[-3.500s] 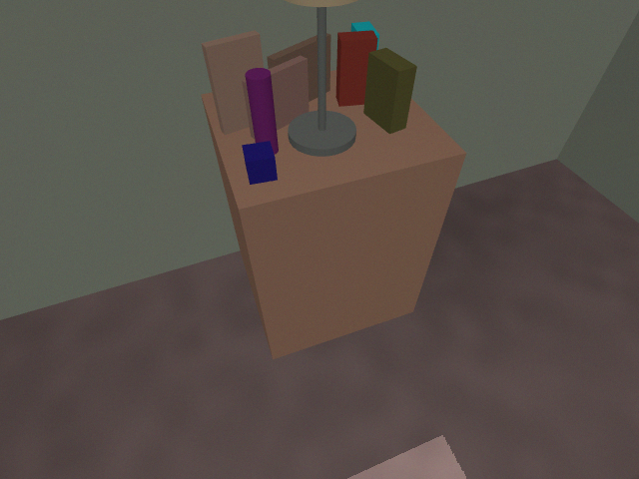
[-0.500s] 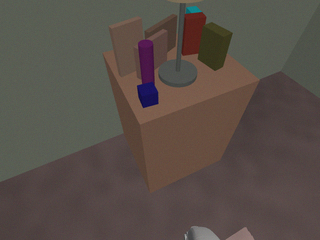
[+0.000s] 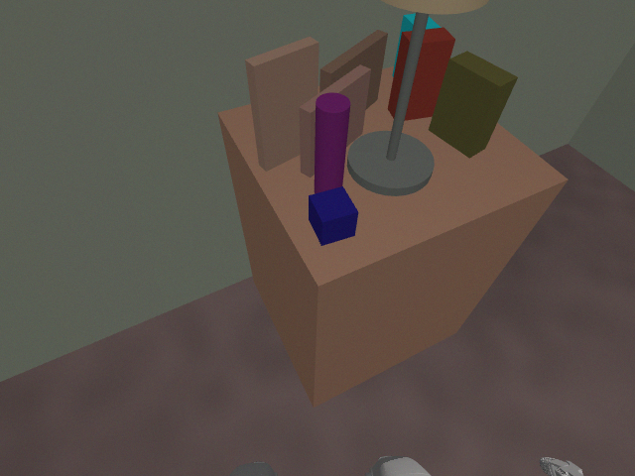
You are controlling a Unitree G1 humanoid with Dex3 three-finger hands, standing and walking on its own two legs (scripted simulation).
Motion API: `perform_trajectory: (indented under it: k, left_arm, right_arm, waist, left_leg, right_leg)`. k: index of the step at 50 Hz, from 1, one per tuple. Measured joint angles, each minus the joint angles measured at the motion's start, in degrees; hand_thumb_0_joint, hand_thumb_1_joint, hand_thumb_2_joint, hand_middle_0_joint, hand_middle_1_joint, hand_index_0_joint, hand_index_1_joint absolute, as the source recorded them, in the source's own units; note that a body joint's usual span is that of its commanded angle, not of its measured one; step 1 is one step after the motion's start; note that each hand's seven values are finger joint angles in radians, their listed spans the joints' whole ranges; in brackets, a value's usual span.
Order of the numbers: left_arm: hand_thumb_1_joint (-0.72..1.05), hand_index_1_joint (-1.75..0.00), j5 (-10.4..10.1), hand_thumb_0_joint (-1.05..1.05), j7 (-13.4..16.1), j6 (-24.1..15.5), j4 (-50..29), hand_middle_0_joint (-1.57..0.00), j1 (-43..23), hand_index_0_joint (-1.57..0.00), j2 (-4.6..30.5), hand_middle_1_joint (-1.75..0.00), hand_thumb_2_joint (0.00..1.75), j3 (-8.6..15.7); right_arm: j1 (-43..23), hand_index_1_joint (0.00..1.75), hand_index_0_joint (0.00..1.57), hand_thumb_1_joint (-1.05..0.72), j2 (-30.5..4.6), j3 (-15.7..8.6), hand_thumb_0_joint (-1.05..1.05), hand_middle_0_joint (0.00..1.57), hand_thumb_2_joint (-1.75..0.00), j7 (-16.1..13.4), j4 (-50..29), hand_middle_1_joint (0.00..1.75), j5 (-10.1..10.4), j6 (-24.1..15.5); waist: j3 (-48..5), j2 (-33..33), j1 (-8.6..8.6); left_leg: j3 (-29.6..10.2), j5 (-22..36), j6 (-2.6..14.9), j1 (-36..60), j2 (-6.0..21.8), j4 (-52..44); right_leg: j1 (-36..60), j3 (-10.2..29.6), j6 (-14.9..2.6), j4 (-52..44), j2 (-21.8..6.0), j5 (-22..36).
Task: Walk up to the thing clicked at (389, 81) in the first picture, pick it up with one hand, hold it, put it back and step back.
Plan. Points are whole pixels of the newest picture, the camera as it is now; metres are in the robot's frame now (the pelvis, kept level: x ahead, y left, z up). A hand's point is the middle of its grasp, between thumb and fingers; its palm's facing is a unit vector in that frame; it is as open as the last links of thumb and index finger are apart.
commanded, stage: walk up
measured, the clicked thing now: (468, 106) +0.74 -0.27 +0.03
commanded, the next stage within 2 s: stand in 1.46 s
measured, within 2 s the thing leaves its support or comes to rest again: neither
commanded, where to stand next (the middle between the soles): +0.05 -0.02 m, yaw +0 degrees
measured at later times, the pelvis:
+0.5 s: pelvis +0.00 -0.01 +0.02, yaw -2 degrees
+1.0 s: pelvis +0.00 -0.01 +0.03, yaw -3 degrees
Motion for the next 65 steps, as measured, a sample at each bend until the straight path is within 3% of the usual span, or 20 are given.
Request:
perform_trajectory:
  k: [5,8,9,11,15,23,37,65]
  left_arm:
    - [0.91,-0.3,-0.2,0.01,-0.6,0.0,1.8,-0.2,-1.8,-0.21,0.2,-0.3,0.9,0.5]
    - [0.91,-0.3,0.2,0.01,-0.8,-0.2,2.5,-0.2,-2.6,-0.21,-0.3,-0.3,0.9,0.6]
    - [0.91,-0.3,0.5,0.01,-0.8,-0.3,3.0,-0.2,-3.0,-0.21,-0.6,-0.3,0.9,0.7]
    - [0.91,-0.3,0.7,0.01,-1.2,-0.4,3.5,-0.2,-3.5,-0.21,-1.0,-0.3,0.9,0.5]
    - [0.91,-0.3,0.5,0.01,-1.6,0.2,4.6,-0.21,-4.6,-0.21,-1.6,-0.3,0.9,-0.2]
    - [0.91,-0.3,0.2,0.01,-2.1,0.2,7.2,-0.2,-6.8,-0.21,-2.1,-0.3,0.9,-0.6]
    - [0.91,-0.3,0.2,0.01,-2.5,0.3,12.4,-0.21,-8.6,-0.21,-4.7,-0.3,0.9,-0.7]
    - [0.91,-0.3,0.4,0.01,-2.3,0.6,15.2,-0.2,-7.7,-0.21,-4.3,-0.3,0.9,-0.2]
  right_arm:
    - [-1.5,0.3,0.2,-0.9,0.6,1.2,0.0,0.2,-0.89,-0.7,0.4,0.3,0.1,-0.8]
    - [-2.2,0.3,0.21,-0.9,-0.1,1.4,0.0,0.2,-0.89,-1.0,0.4,0.3,0.5,-0.6]
    - [-2.7,0.3,0.21,-0.9,-0.5,1.4,0.0,0.2,-0.89,-1.1,0.7,0.3,0.8,-0.3]
    - [-3.4,0.3,0.21,-0.9,-0.6,1.2,0.0,0.2,-0.89,-1.4,1.6,0.3,1.4,0.2]
    - [-4.1,0.3,0.2,-0.9,-0.5,1.3,0.0,0.2,-0.89,-1.4,3.9,0.3,1.3,0.0]
    - [-5.5,0.3,0.2,-0.9,0.4,2.5,0.0,0.2,-0.89,-0.7,8.5,0.3,1.0,-0.2]
    - [-6.0,0.3,0.2,-0.9,0.7,2.6,0.0,0.2,-0.89,-0.3,14.5,0.3,0.5,-0.3]
    - [-7.3,0.3,0.2,-0.9,1.9,2.1,0.0,0.2,-0.89,-0.6,16.1,0.3,0.3,-0.5]
  waist:
    - [0.3,-0.8,0.09]
    - [0.7,-0.3,0.12]
    - [0.9,0.4,0.03]
    - [1.0,0.8,-0.41]
    - [0.0,0.0,-0.48]
    - [-1.4,0.4,-0.53]
    - [-2.9,0.9,-1.03]
    - [-3.6,0.3,-0.78]
  left_leg:
    - [0.9,0.0,-0.07,0.6,1.2,-1.1]
    - [1.3,-0.9,-0.37,0.2,1.6,0.2]
    - [1.1,-1.2,-0.58,0.0,2.0,0.8]
    - [0.9,-1.0,-0.73,0.3,1.8,0.5]
    - [2.2,0.7,-0.48,2.2,0.0,-3.0]
    - [2.3,3.8,-1.24,5.0,0.6,-8.5]
    - [2.8,10.3,-1.83,10.7,0.8,-20.6]
    - [3.2,11.5,-1.3,12.1,0.1,-24.0]
  right_leg:
    - [1.7,-3.3,-0.42,-3.7,-0.1,0.4]
    - [5.2,-5.0,-0.74,-12.7,-0.4,8.1]
    - [5.8,-5.2,0.53,-13.7,-0.1,9.9]
    - [5.8,-5.4,1.81,-13.2,-0.4,9.2]
    - [5.7,-4.3,2.55,-12.7,-2.1,8.6]
    - [8.0,-4.4,2.01,-17.6,-1.4,11.5]
    - [13.4,-4.4,1.84,-29.3,-0.8,17.9]
    - [15.0,-4.2,2.55,-33.4,-1.4,19.5]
